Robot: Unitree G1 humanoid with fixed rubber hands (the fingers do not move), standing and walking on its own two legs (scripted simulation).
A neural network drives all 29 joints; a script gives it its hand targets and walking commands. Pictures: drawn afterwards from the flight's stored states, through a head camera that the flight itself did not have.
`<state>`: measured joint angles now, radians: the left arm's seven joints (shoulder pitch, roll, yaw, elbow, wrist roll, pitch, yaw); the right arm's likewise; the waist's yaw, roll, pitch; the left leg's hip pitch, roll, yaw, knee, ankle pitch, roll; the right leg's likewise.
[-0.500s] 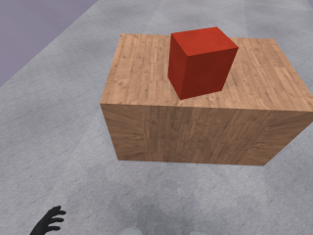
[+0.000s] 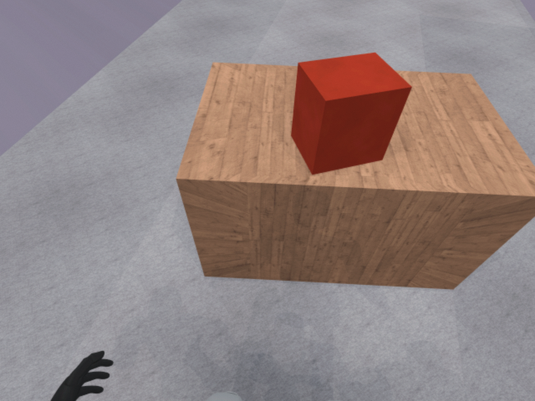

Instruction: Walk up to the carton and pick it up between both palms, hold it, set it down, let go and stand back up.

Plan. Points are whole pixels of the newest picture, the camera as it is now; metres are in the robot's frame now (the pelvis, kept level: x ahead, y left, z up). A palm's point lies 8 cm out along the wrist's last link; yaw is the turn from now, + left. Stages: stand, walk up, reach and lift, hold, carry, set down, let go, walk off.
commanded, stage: walk up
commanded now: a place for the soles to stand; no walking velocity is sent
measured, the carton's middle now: (343, 114) +0.81 -0.16 -0.05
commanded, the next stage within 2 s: none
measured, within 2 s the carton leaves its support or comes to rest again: neither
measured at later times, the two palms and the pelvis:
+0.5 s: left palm out of the picture +0.13 +0.32 -0.09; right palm out of the picture +0.05 -0.33 -0.08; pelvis +0.00 +0.00 +0.00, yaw +1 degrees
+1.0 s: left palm out of the picture +0.13 +0.32 -0.09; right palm out of the picture +0.07 -0.33 -0.08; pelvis +0.00 +0.00 +0.00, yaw +1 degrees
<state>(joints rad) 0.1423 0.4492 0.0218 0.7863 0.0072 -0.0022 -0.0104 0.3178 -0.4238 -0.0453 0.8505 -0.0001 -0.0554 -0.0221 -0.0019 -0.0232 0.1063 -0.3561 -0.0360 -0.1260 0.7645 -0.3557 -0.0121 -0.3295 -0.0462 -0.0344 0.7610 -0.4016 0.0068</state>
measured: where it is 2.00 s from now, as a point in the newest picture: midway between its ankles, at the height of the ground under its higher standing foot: outside the picture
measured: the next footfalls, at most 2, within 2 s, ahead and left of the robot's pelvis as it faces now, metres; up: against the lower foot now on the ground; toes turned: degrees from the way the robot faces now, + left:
none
